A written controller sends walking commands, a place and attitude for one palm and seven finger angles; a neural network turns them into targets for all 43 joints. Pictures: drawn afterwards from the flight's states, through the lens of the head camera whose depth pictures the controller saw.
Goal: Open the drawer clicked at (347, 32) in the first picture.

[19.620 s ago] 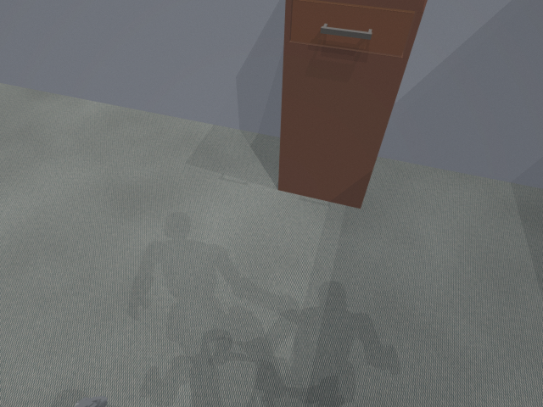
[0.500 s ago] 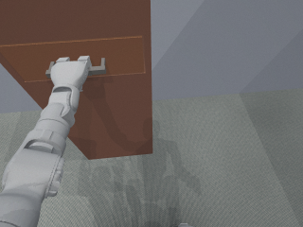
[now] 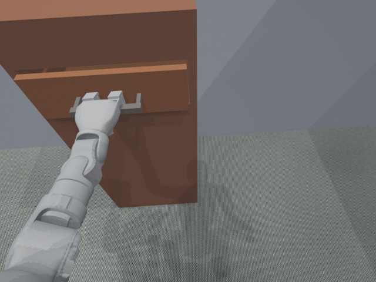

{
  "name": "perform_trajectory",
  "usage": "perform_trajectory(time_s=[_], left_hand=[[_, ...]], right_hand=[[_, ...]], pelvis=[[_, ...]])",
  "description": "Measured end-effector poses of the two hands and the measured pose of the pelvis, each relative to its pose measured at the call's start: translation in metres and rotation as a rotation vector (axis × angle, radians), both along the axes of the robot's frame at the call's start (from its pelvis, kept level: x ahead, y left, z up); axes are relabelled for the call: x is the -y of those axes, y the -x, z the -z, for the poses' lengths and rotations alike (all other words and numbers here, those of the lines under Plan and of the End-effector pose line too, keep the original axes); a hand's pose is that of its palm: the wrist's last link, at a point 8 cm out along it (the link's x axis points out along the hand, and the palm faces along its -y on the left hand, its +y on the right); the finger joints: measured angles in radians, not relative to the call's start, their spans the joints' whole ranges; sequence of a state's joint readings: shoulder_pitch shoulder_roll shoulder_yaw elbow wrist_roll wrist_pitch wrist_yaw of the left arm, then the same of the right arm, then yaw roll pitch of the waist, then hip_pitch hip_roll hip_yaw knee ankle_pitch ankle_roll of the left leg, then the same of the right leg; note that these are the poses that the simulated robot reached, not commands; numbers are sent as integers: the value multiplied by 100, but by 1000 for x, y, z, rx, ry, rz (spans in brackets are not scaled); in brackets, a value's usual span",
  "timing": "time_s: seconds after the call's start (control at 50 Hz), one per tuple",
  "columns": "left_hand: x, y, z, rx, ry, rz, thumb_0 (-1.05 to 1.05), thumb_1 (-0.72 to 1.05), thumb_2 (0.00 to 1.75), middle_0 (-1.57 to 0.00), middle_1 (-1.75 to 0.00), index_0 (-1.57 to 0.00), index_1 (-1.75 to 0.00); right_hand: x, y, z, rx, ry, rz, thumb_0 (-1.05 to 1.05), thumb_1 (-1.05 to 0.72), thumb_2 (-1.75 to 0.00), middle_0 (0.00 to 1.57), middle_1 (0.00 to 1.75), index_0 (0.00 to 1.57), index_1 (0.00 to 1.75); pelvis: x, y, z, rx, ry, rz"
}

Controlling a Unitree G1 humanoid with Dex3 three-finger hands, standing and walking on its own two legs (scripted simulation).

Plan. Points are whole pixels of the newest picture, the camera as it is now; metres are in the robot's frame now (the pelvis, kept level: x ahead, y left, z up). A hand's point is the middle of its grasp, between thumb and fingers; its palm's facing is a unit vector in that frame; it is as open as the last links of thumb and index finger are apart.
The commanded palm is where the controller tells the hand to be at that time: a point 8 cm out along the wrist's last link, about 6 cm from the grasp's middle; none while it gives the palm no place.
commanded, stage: pull the drawer open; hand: left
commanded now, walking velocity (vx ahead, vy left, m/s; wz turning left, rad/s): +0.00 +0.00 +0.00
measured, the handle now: (107, 104) +0.50 +0.20 +0.08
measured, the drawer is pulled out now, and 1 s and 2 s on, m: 0.03 0.09 0.27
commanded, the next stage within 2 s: none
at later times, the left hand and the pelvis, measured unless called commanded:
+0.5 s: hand (102, 151) +0.38 +0.19 +0.06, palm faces +0.02 -0.02 -1.00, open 5.3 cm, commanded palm +0.36 +0.20 +0.11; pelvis +0.00 -0.01 +0.00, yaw +2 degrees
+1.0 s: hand (101, 150) +0.38 +0.20 +0.06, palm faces +0.01 +0.01 -1.00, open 5.3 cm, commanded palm +0.36 +0.20 +0.11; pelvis -0.03 -0.01 +0.00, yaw +1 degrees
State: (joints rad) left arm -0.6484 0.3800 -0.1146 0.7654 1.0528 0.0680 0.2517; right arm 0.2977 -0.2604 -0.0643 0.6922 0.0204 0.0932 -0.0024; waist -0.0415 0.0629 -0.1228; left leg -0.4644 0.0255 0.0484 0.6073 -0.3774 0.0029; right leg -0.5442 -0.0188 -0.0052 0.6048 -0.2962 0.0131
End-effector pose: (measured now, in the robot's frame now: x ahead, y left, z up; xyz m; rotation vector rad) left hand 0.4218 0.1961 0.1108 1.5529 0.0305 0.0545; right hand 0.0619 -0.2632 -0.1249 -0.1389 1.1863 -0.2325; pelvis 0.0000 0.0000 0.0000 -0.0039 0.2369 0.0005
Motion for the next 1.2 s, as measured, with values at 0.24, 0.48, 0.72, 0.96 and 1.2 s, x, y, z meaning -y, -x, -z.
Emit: perform_trajectory(time_s=[0.24,0.48,0.72,0.96,1.2], left_hand=[[1,28,-1,-5,18,-5,1,79,82,-33,-135,-37,-135],[1,61,1,8,10,1,0,79,84,-34,-135,-38,-133],[1,58,-2,-24,-8,1,-1,77,86,-39,-135,-40,-135],[1,58,-1,-10,-21,8,-1,77,86,-40,-135,-39,-135],[2,63,-1,-5,-2,6,0,78,84,-37,-135,-39,-135]], right_hand=[[-9,-71,-12,154,-14,-76,1,-90,-90,20,30,20,30],[-15,-97,-15,207,-16,-138,1,-90,-90,20,30,20,30],[-8,-57,-8,171,-5,-107,1,-90,-90,20,30,20,30],[7,7,1,69,19,-46,1,-90,-90,20,30,20,30],[5,19,-3,92,10,-11,1,-90,-90,20,30,20,30]], pelvis=[[3,-6,-3,41,-4,-8],[8,-4,-3,78,-8,-27],[12,14,-2,87,-15,-30],[12,31,-1,83,-18,-21],[8,36,-3,86,-18,3]])
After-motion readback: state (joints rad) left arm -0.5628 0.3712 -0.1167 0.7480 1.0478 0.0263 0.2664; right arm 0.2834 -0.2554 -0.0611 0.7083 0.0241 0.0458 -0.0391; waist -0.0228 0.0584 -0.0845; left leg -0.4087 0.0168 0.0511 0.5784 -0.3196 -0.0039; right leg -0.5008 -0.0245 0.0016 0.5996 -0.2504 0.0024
